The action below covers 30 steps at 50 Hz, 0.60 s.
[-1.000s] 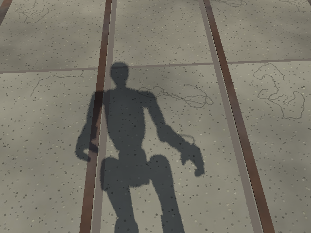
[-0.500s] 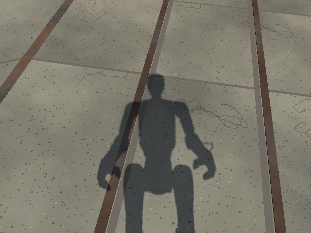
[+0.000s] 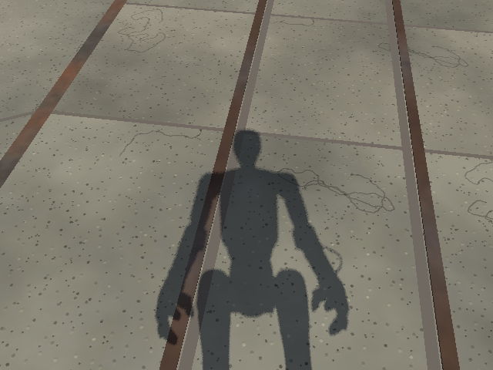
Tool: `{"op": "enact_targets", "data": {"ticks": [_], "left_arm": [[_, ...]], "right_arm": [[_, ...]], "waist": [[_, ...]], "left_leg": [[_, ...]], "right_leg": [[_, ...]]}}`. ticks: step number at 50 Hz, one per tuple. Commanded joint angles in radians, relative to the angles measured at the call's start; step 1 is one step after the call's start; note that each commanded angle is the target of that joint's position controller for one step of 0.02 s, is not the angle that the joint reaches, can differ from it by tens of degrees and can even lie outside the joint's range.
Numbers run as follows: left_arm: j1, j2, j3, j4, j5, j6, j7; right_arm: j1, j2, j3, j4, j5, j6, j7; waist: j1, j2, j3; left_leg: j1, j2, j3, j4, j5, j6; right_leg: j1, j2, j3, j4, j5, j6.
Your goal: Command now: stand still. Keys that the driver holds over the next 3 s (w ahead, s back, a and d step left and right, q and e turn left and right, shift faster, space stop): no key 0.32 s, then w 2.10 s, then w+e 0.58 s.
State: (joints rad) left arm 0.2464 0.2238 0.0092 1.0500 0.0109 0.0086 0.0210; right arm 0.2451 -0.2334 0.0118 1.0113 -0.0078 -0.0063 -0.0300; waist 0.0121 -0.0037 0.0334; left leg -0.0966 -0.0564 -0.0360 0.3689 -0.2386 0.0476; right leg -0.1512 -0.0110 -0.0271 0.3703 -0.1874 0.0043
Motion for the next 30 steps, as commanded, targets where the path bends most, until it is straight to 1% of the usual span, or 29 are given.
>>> {"op": "enact_targets", "data": {"ticks": [1, 8, 16, 17, 18, 19, 20, 21, 22, 23, 24, 25, 26, 27, 28, 29, 30], "left_arm": [[0.033, 0.092, 0.013, 0.003, 0.000, -0.006, 0.006], [0.041, 0.071, 0.004, 0.052, -0.001, -0.005, 0.010], [0.056, 0.048, -0.003, 0.088, -0.001, -0.005, 0.015], [0.065, 0.041, -0.004, 0.093, 0.000, -0.004, 0.015], [0.067, 0.047, 0.000, 0.093, 0.002, -0.002, 0.014], [0.066, 0.054, 0.005, 0.087, 0.004, 0.001, 0.012], [0.056, 0.052, 0.008, 0.077, 0.010, 0.003, 0.007], [0.029, 0.042, 0.008, 0.060, 0.017, 0.004, 0.001], [0.006, 0.014, 0.002, 0.041, 0.024, -0.001, -0.005], [-0.012, -0.004, -0.002, 0.022, 0.034, -0.011, -0.010], [-0.035, 0.006, 0.002, 0.002, 0.033, -0.023, -0.014], [-0.046, 0.022, 0.007, -0.014, 0.028, -0.035, -0.019], [-0.044, 0.032, 0.012, -0.026, 0.023, -0.046, -0.025], [-0.033, 0.031, 0.015, -0.033, 0.017, -0.058, -0.030], [-0.003, 0.025, 0.017, -0.029, 0.010, -0.066, -0.032], [0.075, 0.007, 0.018, -0.006, 0.004, -0.073, -0.032], [0.187, 0.006, 0.026, 0.038, 0.000, -0.075, -0.028]], "right_arm": [[0.023, -0.095, -0.014, -0.007, 0.000, -0.009, -0.005], [0.058, -0.075, -0.006, 0.046, 0.000, -0.009, -0.010], [0.086, -0.049, -0.001, 0.085, 0.000, -0.008, -0.013], [0.098, -0.046, -0.001, 0.092, -0.001, -0.008, -0.013], [0.104, -0.059, -0.008, 0.095, -0.002, -0.004, -0.013], [0.111, -0.082, -0.019, 0.094, -0.003, 0.002, -0.012], [0.123, -0.098, -0.029, 0.092, -0.006, 0.009, -0.009], [0.154, -0.104, -0.037, 0.094, -0.007, 0.012, -0.007], [0.194, -0.114, -0.045, 0.103, -0.007, 0.012, -0.006], [0.213, -0.117, -0.052, 0.108, -0.008, 0.009, -0.006], [0.216, -0.111, -0.055, 0.107, -0.013, 0.003, -0.004], [0.210, -0.113, -0.060, 0.102, -0.019, -0.006, -0.002], [0.200, -0.119, -0.064, 0.098, -0.021, -0.014, 0.000], [0.184, -0.118, -0.067, 0.093, -0.018, -0.022, 0.002], [0.157, -0.111, -0.069, 0.086, -0.011, -0.028, 0.004], [0.113, -0.106, -0.070, 0.074, -0.002, -0.031, 0.005], [0.085, -0.095, -0.068, 0.061, -0.001, -0.034, 0.007]], "waist": [[0.003, 0.010, 0.010], [-0.001, 0.008, 0.021], [-0.004, 0.004, 0.031], [-0.006, 0.006, 0.010], [-0.008, 0.017, 0.020], [-0.011, 0.040, 0.035], [-0.020, 0.065, 0.078], [-0.039, 0.085, 0.129], [-0.055, 0.129, 0.160], [-0.063, 0.155, 0.183], [-0.065, 0.149, 0.188], [-0.062, 0.135, 0.176], [-0.052, 0.124, 0.160], [-0.036, 0.123, 0.153], [-0.011, 0.115, 0.140], [0.035, 0.103, 0.123], [0.079, 0.066, 0.100]], "left_leg": [[-0.091, 0.130, -0.114, -0.082, 0.157, 0.020], [-0.088, 0.128, -0.107, -0.077, 0.163, 0.018], [-0.085, 0.126, -0.101, -0.072, 0.162, 0.017], [-0.079, 0.118, -0.099, -0.083, 0.068, 0.021], [-0.092, 0.106, -0.104, -0.086, -0.070, 0.033], [-0.114, 0.100, -0.121, -0.087, -0.257, 0.056], [-0.141, 0.119, -0.167, -0.107, -0.427, 0.084], [-0.145, 0.159, -0.236, -0.146, -0.548, 0.115], [-0.126, 0.228, -0.332, -0.198, -0.626, 0.154], [-0.116, 0.294, -0.410, -0.232, -0.630, 0.192], [-0.106, 0.327, -0.445, -0.250, -0.577, 0.214], [-0.075, 0.336, -0.444, -0.251, -0.506, 0.222], [-0.050, 0.335, -0.420, -0.238, -0.446, 0.221], [-0.058, 0.321, -0.380, -0.218, -0.386, 0.210], [-0.094, 0.289, -0.322, -0.194, -0.327, 0.188], [-0.182, 0.246, -0.251, -0.148, -0.287, 0.160], [-0.290, 0.194, -0.191, -0.064, -0.250, 0.135]], "right_leg": [[0.055, -0.086, 0.089, -0.034, 0.118, -0.029], [0.043, -0.085, 0.088, -0.033, 0.117, -0.031], [0.028, -0.084, 0.088, -0.030, 0.112, -0.031], [0.033, -0.073, 0.081, -0.030, 0.038, -0.033], [0.017, -0.049, 0.064, -0.004, -0.071, -0.039], [-0.019, -0.016, 0.039, 0.044, -0.217, -0.051], [-0.092, 0.007, 0.026, 0.089, -0.329, -0.061], [-0.186, 0.025, 0.012, 0.149, -0.372, -0.066], [-0.260, 0.041, -0.025, 0.235, -0.339, -0.064], [-0.306, 0.023, -0.041, 0.305, -0.273, -0.067], [-0.343, -0.002, -0.024, 0.357, -0.254, -0.073], [-0.373, -0.015, -0.008, 0.388, -0.273, -0.078], [-0.380, -0.026, -0.001, 0.377, -0.283, -0.083], [-0.342, -0.030, -0.006, 0.323, -0.269, -0.087], [-0.251, -0.015, -0.026, 0.250, -0.217, -0.089], [-0.088, 0.013, -0.061, 0.142, -0.137, -0.091], [0.105, 0.050, -0.073, 0.066, -0.100, -0.087]]}}
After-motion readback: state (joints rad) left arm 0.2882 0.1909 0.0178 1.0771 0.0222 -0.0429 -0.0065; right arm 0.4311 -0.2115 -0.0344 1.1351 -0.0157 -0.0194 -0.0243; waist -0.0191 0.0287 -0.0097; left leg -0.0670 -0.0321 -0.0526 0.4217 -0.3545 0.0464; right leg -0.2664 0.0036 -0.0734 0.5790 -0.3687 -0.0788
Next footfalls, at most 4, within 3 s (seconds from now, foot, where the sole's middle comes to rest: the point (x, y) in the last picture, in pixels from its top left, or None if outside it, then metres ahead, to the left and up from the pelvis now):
1.08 left None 0.45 0.01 -0.78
1.64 right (308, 292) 0.76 -0.15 -0.78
2.18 left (250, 213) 1.07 0.03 -0.78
2.76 right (296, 156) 1.35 -0.15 -0.78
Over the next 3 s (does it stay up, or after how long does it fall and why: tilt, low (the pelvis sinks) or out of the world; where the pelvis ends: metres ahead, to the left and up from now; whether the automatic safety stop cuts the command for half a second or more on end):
stays up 1.33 -0.11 0.00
